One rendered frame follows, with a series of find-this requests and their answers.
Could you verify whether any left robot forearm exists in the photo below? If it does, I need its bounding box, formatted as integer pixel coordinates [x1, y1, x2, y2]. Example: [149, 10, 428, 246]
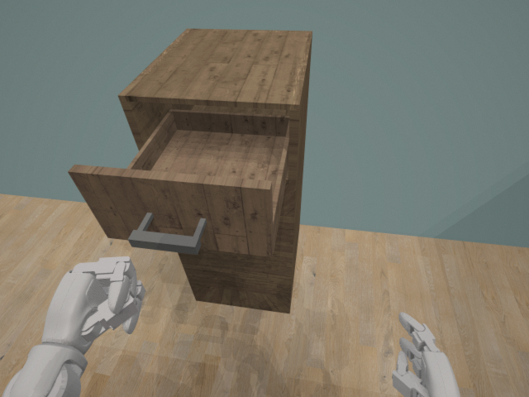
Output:
[2, 342, 88, 397]

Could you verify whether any drawer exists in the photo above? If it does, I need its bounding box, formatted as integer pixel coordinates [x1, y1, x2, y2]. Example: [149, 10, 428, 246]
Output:
[68, 109, 289, 257]

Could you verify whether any cabinet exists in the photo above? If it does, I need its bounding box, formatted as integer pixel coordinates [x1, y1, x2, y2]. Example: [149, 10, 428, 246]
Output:
[118, 29, 312, 313]

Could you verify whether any robot left hand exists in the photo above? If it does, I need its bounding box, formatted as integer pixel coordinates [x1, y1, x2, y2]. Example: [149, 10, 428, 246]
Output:
[41, 256, 145, 355]

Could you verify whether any handle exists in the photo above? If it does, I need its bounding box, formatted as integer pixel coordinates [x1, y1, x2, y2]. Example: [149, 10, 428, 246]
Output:
[128, 213, 207, 255]

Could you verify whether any robot right hand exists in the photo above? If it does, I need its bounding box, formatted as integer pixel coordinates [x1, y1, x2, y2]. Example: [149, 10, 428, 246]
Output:
[393, 312, 460, 397]

